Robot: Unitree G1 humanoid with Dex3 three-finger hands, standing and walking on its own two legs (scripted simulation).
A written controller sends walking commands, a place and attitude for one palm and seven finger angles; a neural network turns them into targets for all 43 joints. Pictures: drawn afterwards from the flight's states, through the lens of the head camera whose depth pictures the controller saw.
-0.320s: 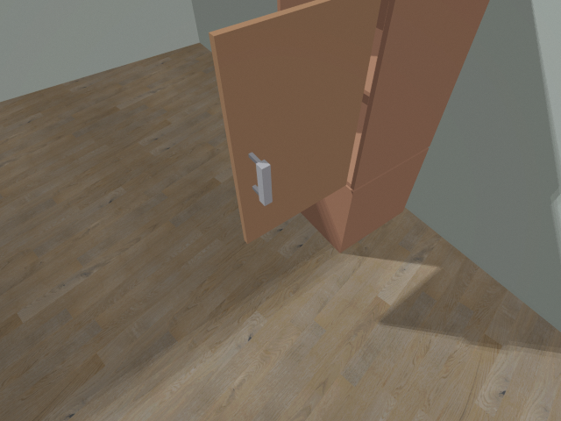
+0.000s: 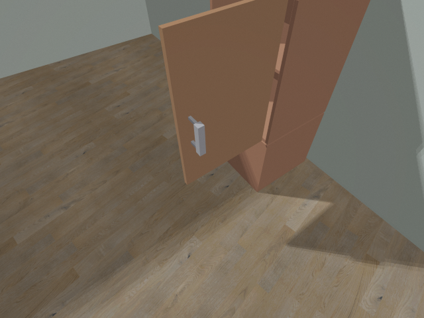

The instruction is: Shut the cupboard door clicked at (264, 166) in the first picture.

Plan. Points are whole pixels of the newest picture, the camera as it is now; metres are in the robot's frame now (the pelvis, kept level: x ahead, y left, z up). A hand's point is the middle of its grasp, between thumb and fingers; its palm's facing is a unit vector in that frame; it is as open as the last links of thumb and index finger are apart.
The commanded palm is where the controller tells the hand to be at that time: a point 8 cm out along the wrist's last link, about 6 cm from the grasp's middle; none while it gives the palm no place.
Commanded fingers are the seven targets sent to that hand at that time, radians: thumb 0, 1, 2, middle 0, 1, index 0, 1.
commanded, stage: look at it before walking up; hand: left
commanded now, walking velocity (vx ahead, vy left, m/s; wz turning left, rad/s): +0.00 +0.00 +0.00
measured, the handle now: (196, 135) +0.63 +0.09 -0.09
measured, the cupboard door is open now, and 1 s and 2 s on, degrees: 91 91 91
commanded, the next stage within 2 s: walk to a spot facing it in 0.52 s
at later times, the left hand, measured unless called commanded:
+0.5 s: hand out of the picture +0.05 +0.22 -0.16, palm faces -0.01 -0.96 -0.29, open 7.4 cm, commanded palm none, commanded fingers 0.00 0.90 0.90 -0.20 -0.30 -0.20 -0.30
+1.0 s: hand out of the picture +0.06 +0.19 -0.18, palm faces -0.13 -0.96 -0.25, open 7.4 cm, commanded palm none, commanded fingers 0.00 0.90 0.90 -0.20 -0.30 -0.20 -0.30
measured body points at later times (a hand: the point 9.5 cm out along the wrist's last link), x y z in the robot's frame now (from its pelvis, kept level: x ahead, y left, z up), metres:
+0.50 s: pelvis +0.00 +0.00 +0.00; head +0.02 -0.01 +0.45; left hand +0.05 +0.27 -0.14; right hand +0.04 -0.27 -0.16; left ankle -0.01 +0.14 -0.75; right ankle -0.05 -0.08 -0.75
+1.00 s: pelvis -0.02 +0.00 -0.02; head +0.03 -0.02 +0.43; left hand +0.07 +0.24 -0.16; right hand -0.01 -0.26 -0.18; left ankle -0.01 +0.13 -0.75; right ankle -0.06 -0.08 -0.73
